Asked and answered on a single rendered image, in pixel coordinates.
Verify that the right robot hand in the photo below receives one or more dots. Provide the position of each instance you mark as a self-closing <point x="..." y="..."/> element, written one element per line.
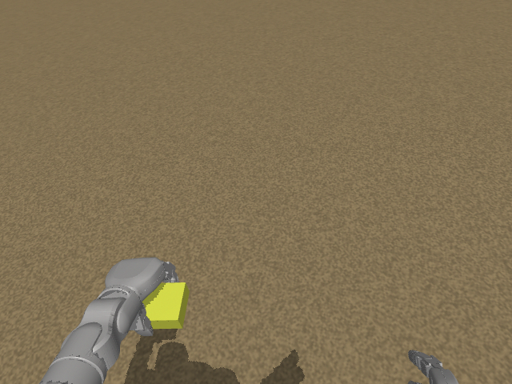
<point x="431" y="368"/>

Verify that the small box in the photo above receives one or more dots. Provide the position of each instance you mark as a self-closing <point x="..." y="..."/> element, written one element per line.
<point x="166" y="305"/>

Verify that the left robot hand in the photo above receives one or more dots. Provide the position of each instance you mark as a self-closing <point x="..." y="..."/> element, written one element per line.
<point x="143" y="276"/>

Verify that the left robot arm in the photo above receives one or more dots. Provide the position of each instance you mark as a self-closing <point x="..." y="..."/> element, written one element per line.
<point x="92" y="348"/>

